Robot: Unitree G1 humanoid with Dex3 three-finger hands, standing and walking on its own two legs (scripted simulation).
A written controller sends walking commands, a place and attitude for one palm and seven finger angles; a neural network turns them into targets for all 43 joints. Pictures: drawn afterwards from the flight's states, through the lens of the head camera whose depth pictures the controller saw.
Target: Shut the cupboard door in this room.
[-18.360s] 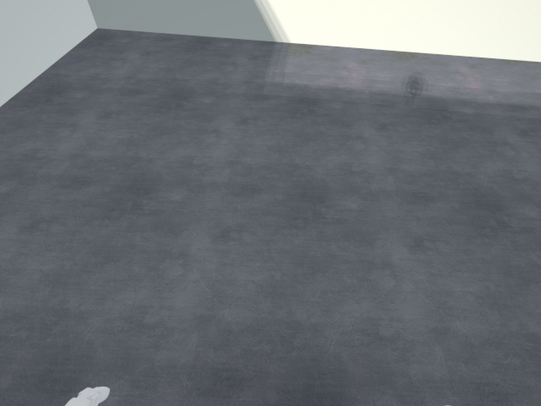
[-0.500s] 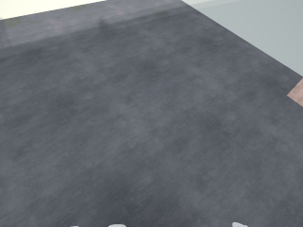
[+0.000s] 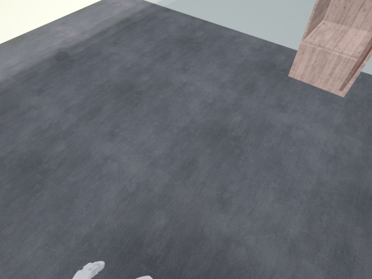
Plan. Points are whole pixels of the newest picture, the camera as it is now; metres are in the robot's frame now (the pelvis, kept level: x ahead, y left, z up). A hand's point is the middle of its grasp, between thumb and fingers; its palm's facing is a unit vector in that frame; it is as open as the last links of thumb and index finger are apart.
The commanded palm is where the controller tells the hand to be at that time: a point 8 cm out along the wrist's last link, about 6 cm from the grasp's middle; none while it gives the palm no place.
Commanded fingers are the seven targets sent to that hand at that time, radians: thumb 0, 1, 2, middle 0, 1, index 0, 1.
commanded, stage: turn or walk to find it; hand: left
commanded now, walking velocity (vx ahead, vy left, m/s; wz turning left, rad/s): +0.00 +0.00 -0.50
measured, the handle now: out of the picture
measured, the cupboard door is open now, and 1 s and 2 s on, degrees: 88 88 88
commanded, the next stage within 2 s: stand and wait in 1.12 s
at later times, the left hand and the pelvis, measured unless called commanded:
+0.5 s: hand out of the picture +0.08 +0.20 -0.16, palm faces -0.14 -0.97 -0.22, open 7.4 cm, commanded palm none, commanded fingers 0.00 0.90 0.90 -0.20 -0.30 -0.20 -0.30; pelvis +0.00 +0.00 +0.01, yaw -13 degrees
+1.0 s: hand (166, 229) +0.26 +0.07 -0.15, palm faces -0.49 -0.84 -0.24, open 7.4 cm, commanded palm none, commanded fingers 0.00 0.90 0.90 -0.20 -0.30 -0.20 -0.30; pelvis +0.05 -0.04 +0.00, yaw -28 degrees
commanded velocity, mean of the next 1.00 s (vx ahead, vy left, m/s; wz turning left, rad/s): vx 0.09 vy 0.00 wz -0.48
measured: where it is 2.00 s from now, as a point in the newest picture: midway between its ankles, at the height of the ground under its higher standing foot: (234, 263)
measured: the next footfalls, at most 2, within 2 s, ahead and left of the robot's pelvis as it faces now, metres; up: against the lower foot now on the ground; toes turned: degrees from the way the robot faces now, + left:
left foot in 0.52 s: +0.04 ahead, +0.12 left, +0.00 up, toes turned -12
right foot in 0.94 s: +0.07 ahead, -0.16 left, +0.00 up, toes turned -34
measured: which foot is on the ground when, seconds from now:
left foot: up 0.00-0.50, down 0.52-0.94, up 0.96-1.00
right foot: down 0.00-0.52, up 0.54-0.92, down 0.94-1.00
